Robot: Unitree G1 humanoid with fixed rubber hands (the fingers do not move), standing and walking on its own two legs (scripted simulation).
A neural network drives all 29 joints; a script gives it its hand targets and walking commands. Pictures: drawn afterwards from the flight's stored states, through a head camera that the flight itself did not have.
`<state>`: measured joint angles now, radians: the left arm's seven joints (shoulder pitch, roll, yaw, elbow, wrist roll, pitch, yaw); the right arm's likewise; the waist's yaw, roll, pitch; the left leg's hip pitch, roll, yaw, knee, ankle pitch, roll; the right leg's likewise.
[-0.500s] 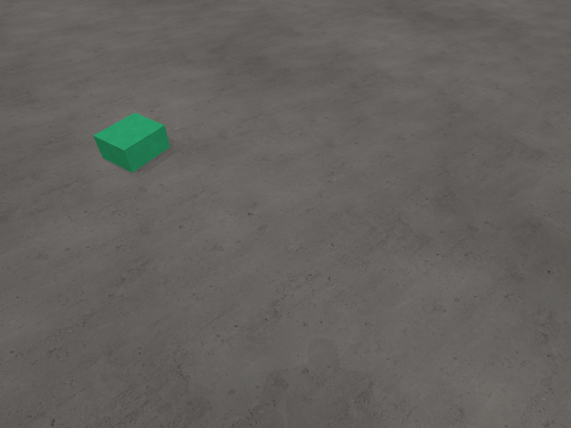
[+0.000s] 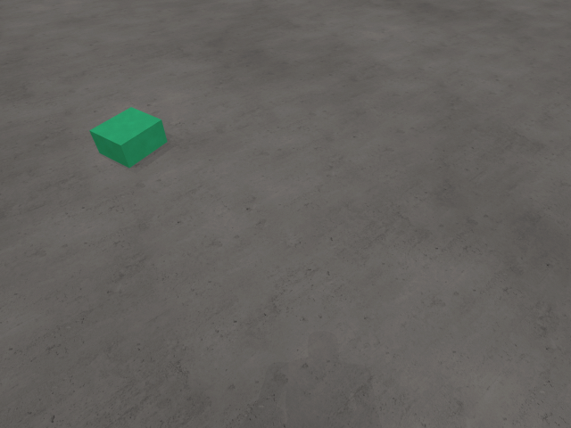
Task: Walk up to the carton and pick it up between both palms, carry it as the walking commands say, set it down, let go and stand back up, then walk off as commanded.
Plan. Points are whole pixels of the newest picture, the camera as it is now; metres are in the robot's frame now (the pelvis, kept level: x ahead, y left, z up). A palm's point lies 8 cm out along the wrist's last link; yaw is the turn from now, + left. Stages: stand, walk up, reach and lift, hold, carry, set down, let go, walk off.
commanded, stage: walk up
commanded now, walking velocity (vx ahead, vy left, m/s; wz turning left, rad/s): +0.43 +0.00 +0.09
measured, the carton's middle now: (130, 136) +1.70 +0.89 -0.70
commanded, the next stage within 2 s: none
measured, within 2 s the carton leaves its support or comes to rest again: neither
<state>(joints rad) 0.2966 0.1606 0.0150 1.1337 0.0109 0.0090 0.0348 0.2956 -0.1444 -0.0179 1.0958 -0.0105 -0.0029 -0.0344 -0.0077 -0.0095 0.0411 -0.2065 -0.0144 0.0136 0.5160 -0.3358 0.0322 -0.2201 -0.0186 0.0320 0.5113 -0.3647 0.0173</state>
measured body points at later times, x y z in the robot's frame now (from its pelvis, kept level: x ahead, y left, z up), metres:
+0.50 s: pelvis +0.15 +0.00 +0.00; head +0.19 +0.01 +0.44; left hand +0.02 +0.21 -0.14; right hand +0.34 -0.21 -0.12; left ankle +0.27 +0.13 -0.71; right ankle +0.01 -0.14 -0.74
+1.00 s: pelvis +0.38 +0.04 +0.01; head +0.41 +0.08 +0.46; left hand +0.50 +0.27 -0.14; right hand +0.29 -0.20 -0.11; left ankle +0.30 +0.12 -0.74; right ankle +0.50 -0.12 -0.67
